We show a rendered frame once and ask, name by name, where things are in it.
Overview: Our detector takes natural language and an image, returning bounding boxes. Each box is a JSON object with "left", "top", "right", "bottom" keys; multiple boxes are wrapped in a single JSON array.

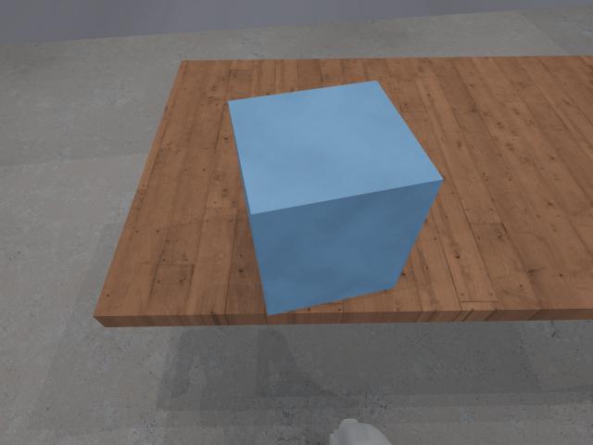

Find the robot right shin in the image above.
[{"left": 340, "top": 419, "right": 358, "bottom": 427}]

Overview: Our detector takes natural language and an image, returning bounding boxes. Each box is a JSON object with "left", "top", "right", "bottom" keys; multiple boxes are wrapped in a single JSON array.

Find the robot right thigh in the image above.
[{"left": 329, "top": 423, "right": 393, "bottom": 445}]

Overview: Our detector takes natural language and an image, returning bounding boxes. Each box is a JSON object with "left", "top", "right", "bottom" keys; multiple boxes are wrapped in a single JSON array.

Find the table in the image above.
[{"left": 93, "top": 56, "right": 593, "bottom": 327}]

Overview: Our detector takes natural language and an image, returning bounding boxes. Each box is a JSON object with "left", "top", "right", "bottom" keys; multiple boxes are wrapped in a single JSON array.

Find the carton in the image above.
[{"left": 228, "top": 81, "right": 444, "bottom": 316}]

